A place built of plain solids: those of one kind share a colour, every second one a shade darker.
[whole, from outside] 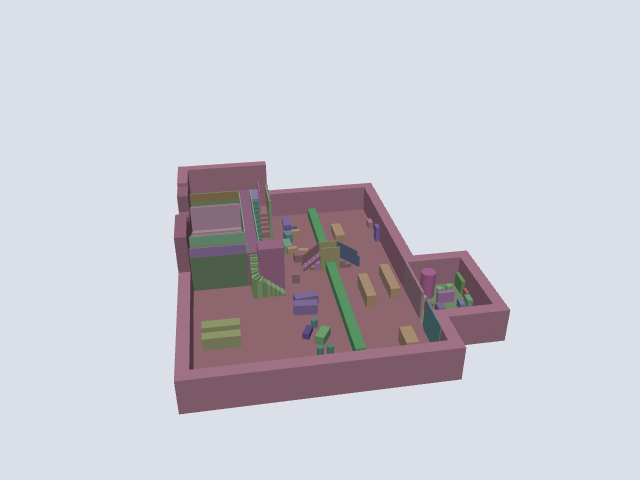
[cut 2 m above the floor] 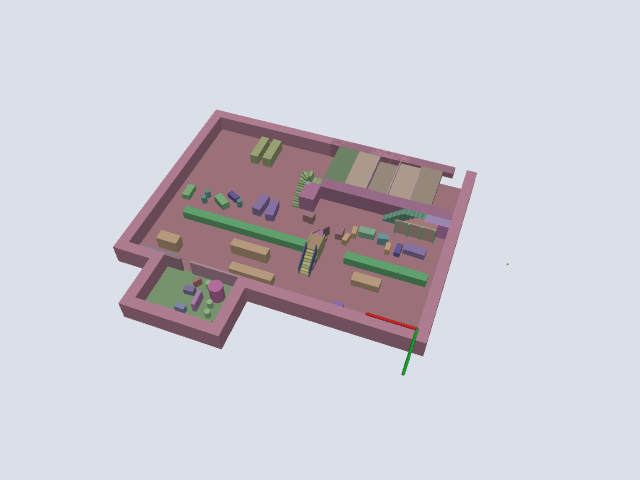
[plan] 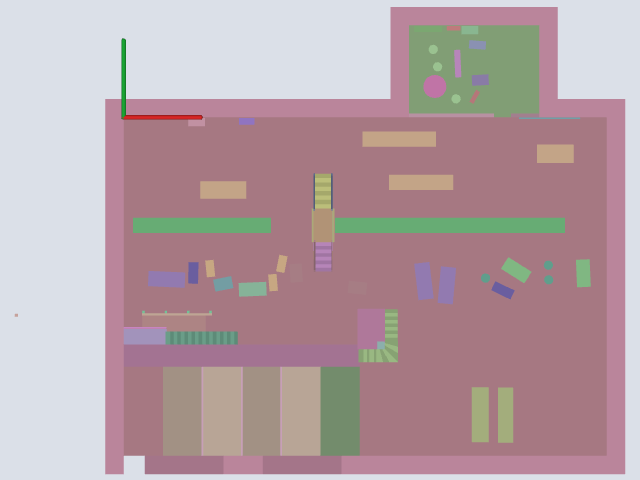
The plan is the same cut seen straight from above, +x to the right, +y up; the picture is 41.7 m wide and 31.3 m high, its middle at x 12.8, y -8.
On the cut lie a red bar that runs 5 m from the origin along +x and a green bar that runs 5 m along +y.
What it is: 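21 risers of 0.194 m in one run along the bins' fronts, up to the walk on their tops, 4.06 m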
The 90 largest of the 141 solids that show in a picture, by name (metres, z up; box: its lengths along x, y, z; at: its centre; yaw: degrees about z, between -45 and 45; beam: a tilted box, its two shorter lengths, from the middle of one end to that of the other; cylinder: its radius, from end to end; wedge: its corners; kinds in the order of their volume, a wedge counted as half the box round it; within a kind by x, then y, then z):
{
 "wall_brick_1": {"box": [1.2, 10.68, 7.66], "at": [-0.6, -17.93, 3.43]},
 "wall_brick_2": {"box": [1.2, 16.2, 3.6], "at": [-0.6, -6.9, 1.4]},
 "wall_brick_3": {"box": [4.97, 1.2, 4.05], "at": [1.28, -22.67, 5.24]},
 "wall_brick_4": {"box": [4.97, 1.2, 5.55], "at": [3.85, -22.67, 4.04]},
 "wall_brick_5": {"box": [4.97, 1.2, 4.1], "at": [6.42, -22.67, 2.81]},
 "wall_brick_6": {"box": [19.8, 1.2, 3.6], "at": [8.7, 0.6, 1.4]},
 "wall_brick_7": {"box": [4.97, 1.2, 3.6], "at": [8.98, -22.67, 2.56]},
 "wall_brick_8": {"box": [4.97, 1.2, 5.2], "at": [11.55, -22.67, 3.36]},
 "wall_brick_9": {"box": [4.97, 1.2, 7.66], "at": [14.12, -22.67, 3.43]},
 "wall_brick_10": {"box": [1.2, 7.2, 3.6], "at": [18.0, 3.6, 1.4]},
 "wall_brick_11": {"box": [10.9, 1.2, 3.6], "at": [22.85, 6.6, 1.4]},
 "wall_brick_12": {"box": [18.5, 1.2, 3.6], "at": [23.45, -22.67, 1.4]},
 "wall_brick_13": {"box": [1.2, 7.2, 3.6], "at": [27.7, 3.6, 1.4]},
 "wall_brick_14": {"box": [5.6, 1.2, 3.6], "at": [29.9, 0.6, 1.4]},
 "wall_brick_15": {"box": [1.2, 24.47, 3.6], "at": [32.1, -11.04, 1.4]},
 "floor_hallground_stone_1": {"box": [31.5, 22.07, 0.4], "at": [15.75, -11.04, -0.2]},
 "floor_walk_concrete_1": {"box": [15.4, 1.45, 4.46], "at": [7.7, -15.54, 1.83]},
 "floor_bin_timber_1": {"box": [2.57, 5.8, 2.35], "at": [3.85, -19.17, 2.44]},
 "floor_bin_timber_2": {"box": [2.57, 5.8, 0.9], "at": [6.42, -19.17, 1.21]},
 "floor_bin_timber_3": {"box": [2.57, 5.8, 0.4], "at": [8.98, -19.17, 0.96]},
 "floor_bin_timber_4": {"box": [2.57, 5.8, 2.0], "at": [11.55, -19.17, 1.76]},
 "floor_bin_concrete_1": {"box": [2.57, 5.8, 0.85], "at": [1.28, -19.17, 3.64]},
 "floor_bin_concrete_2": {"box": [2.57, 5.8, 4.46], "at": [14.12, -19.17, 1.83]},
 "conveyor_1": {"box": [3.0, 1.0, 1.05], "at": [2.1, -7.05, 0.53]},
 "conveyor_2": {"box": [3.0, 1.0, 1.05], "at": [5.1, -7.05, 0.53]},
 "conveyor_3": {"box": [3.0, 1.0, 1.05], "at": [8.1, -7.05, 0.53]},
 "conveyor_4": {"box": [3.0, 1.0, 1.05], "at": [15.28, -7.05, 0.53]},
 "conveyor_5": {"box": [3.0, 1.0, 1.05], "at": [18.27, -7.05, 0.53]},
 "conveyor_6": {"box": [3.0, 1.0, 1.05], "at": [21.27, -7.05, 0.53]},
 "conveyor_7": {"box": [3.0, 1.0, 1.05], "at": [24.27, -7.05, 0.53]},
 "conveyor_8": {"box": [3.0, 1.0, 1.05], "at": [27.27, -7.05, 0.53]},
 "pod_dusthouse_timber_1": {"box": [1.78, 2.63, 5.31], "at": [16.14, -13.81, 2.66]},
 "floor_boiler_concrete_1": {"box": [8.5, 6.0, 0.4], "at": [22.85, 3.0, -0.2]},
 "boardstack_front_1": {"box": [3.0, 1.15, 0.96], "at": [6.49, -4.74, 0.48]},
 "boardstack_front_2": {"box": [4.8, 1.0, 1.26], "at": [17.96, -1.42, 0.63]},
 "boardstack_front_3": {"box": [4.2, 1.0, 1.46], "at": [19.39, -4.24, 0.73]},
 "boardstack_front_4": {"box": [2.4, 1.2, 1.56], "at": [28.16, -2.38, 0.78]},
 "floor_walkland_concrete_1": {"box": [2.8, 1.02, 4.46], "at": [1.4, -14.31, 1.83]},
 "boardstack_end_1": {"box": [1.1, 3.6, 1.36], "at": [23.25, -19.4, 0.68]},
 "boardstack_end_2": {"box": [1.0, 3.6, 1.3], "at": [24.91, -19.42, 0.65]},
 "slabwood_hall_1": {"box": [2.4, 1.0, 0.75], "at": [2.8, -10.57, 0.37], "yaw": -2.5},
 "slabwood_hall_2": {"box": [1.0, 2.4, 1.06], "at": [19.58, -10.68, 0.53], "yaw": 6.8},
 "slabwood_hall_3": {"box": [1.0, 2.4, 1.14], "at": [21.07, -10.96, 0.57], "yaw": -5.2},
 "step_1": {"box": [0.31, 0.85, 3.92], "at": [15.47, -15.54, 1.91]},
 "step_2": {"box": [0.31, 0.85, 3.73], "at": [15.7, -15.54, 1.81]},
 "step_3": {"box": [0.31, 0.85, 3.34], "at": [16.17, -15.54, 1.62]},
 "step_4": {"wedge": [[16.6, -15.12, -0.05], [16.6, -15.12, 2.71], [16.83, -15.97, -0.05], [16.83, -15.97, 2.71], [16.84, -15.12, -0.05], [16.84, -15.12, 2.71], [17.34, -15.97, -0.05], [17.34, -15.97, 2.71]]},
 "step_5": {"wedge": [[16.75, -15.12, -0.05], [16.75, -15.12, 2.52], [17.03, -15.12, -0.05], [17.03, -15.12, 2.52], [17.24, -15.97, -0.05], [17.24, -15.97, 2.52], [17.88, -15.97, -0.05], [17.88, -15.97, 2.52]]},
 "step_6": {"wedge": [[17.03, -15.29, -0.05], [17.03, -15.29, 2.32], [17.03, -14.88, -0.05], [17.03, -14.88, 2.32], [17.88, -15.97, -0.05], [17.88, -15.97, 2.32], [17.88, -15.37, -0.05], [17.88, -15.37, 2.32]]},
 "step_7": {"wedge": [[17.03, -14.98, -0.05], [17.03, -14.98, 2.13], [17.03, -14.73, -0.05], [17.03, -14.73, 2.13], [17.88, -15.47, -0.05], [17.88, -15.47, 2.13], [17.88, -14.96, -0.05], [17.88, -14.96, 2.13]]},
 "wall_concrete_1": {"box": [5.55, 0.25, 3.6], "at": [21.38, 0.12, 1.4]},
 "wall_concrete_2": {"box": [1.85, 0.25, 3.6], "at": [26.18, 0.12, 1.4]},
 "crib_bwa_1": {"box": [1.6, 0.76, 2.28], "at": [2.0, -13.3, 1.14]},
 "crib_bwa_2": {"box": [0.7, 1.05, 2.28], "at": [3.15, -13.45, 1.14]},
 "crib_bwa_3": {"box": [0.47, 1.05, 1.9], "at": [3.73, -13.45, 0.95]},
 "crib_bwa_4": {"box": [0.47, 1.05, 1.51], "at": [4.19, -13.45, 0.75]},
 "floor_crosswalk_concrete_1": {"box": [1.25, 2.2, 2.13], "at": [13.0, -7.05, 0.67]},
 "rail_bindiv_1": {"box": [0.12, 5.8, 3.05], "at": [5.13, -19.17, 3.19]},
 "rail_bindiv_2": {"box": [0.12, 5.8, 1.6], "at": [7.7, -19.17, 1.96]},
 "rail_bindiv_3": {"box": [0.12, 5.8, 2.7], "at": [10.27, -19.17, 2.51]},
 "cyclone_boiler_1": {"cylinder": 0.75, "from": [20.29, 2.01, 0.0], "to": [20.29, 2.01, 2.88]},
 "step_bwa_1": {"box": [0.31, 0.85, 3.92], "at": [2.88, -14.39, 1.91]},
 "step_bwa_2": {"box": [0.31, 0.85, 3.73], "at": [3.11, -14.4, 1.81]},
 "step_bwa_3": {"box": [0.31, 0.85, 3.34], "at": [3.57, -14.4, 1.62]},
 "step_bwa_4": {"box": [0.31, 0.85, 2.95], "at": [4.04, -14.4, 1.43]},
 "step_bwa_5": {"box": [0.31, 0.85, 2.76], "at": [4.27, -14.4, 1.33]},
 "step_bwa_6": {"box": [0.31, 0.85, 2.37], "at": [4.73, -14.4, 1.14]},
 "wall_alleybwa_metal_1": {"box": [4.55, 0.15, 5.21], "at": [3.48, -12.85, 2.56]},
 "cart_hall_1": {"box": [1.8, 0.9, 0.91], "at": [25.6, -9.97, 0.46], "yaw": -32.2},
 "cart_hall_2": {"box": [0.9, 1.8, 0.72], "at": [29.97, -10.17, 0.36], "yaw": 2.5},
 "pallets_hall_1": {"box": [0.8, 1.2, 0.92], "at": [11.25, -10.15, 0.46], "yaw": 4.1},
 "pallets_hall_2": {"box": [1.2, 0.8, 1.09], "at": [15.24, -11.12, 0.54], "yaw": -5.6},
 "rail_walkland_1": {"box": [2.8, 0.12, 5.16], "at": [1.4, -13.73, 2.58]},
 "rail_walk_1": {"box": [12.75, 0.12, 1.1], "at": [9.03, -14.88, 4.61]},
 "rail_crosswalk_1": {"box": [0.12, 2.2, 2.83], "at": [12.31, -7.05, 1.42]},
 "rail_crosswalk_2": {"box": [0.12, 2.2, 2.83], "at": [13.69, -7.05, 1.42]},
 "cart_rdbwa_1": {"box": [1.8, 0.9, 0.88], "at": [8.41, -11.21, 0.44], "yaw": 2.4},
 "slidingdoor_hall_1": {"box": [4.0, 0.1, 3.4], "at": [27.78, -0.06, 1.7]},
 "barrow_hall_1": {"box": [0.65, 1.4, 0.63], "at": [4.54, -10.15, 0.32], "yaw": -1.3},
 "barrow_hall_2": {"box": [1.4, 0.65, 0.64], "at": [24.73, -11.29, 0.32], "yaw": -25.4},
 "beltguard_boiler_far_1": {"box": [1.8, 0.4, 1.55], "at": [19.85, 5.76, 0.78]},
 "pallets_rdbwa_1": {"box": [1.2, 0.8, 1.08], "at": [6.49, -10.86, 0.54], "yaw": 11.1},
 "wall_1": {"box": [0.5, 0.5, 4.13], "at": [16.78, -14.87, 2.02]},
 "beltguard_boiler_1": {"box": [0.4, 1.8, 1.27], "at": [21.78, 3.5, 0.63], "yaw": 2.4},
 "cabinet_1": {"box": [1.0, 0.45, 1.87], "at": [8.02, -0.27, 0.94]},
 "boardstack_usxoa_1": {"box": [1.33, 0.67, 0.9], "at": [13.0, -5.62, 0.45]},
 "rail_bin_1": {"box": [0.12, 5.8, 1.1], "at": [2.51, -19.17, 4.61]},
 "rail_bins_1": {"box": [0.12, 5.8, 1.1], "at": [15.34, -19.17, 4.61]},
 "rail_binz_1": {"box": [0.12, 5.8, 1.1], "at": [12.89, -19.17, 4.61]},
 "dustheap_usxob_1": {"box": [1.28, 0.56, 0.9], "at": [13.0, -8.43, 0.45]}
}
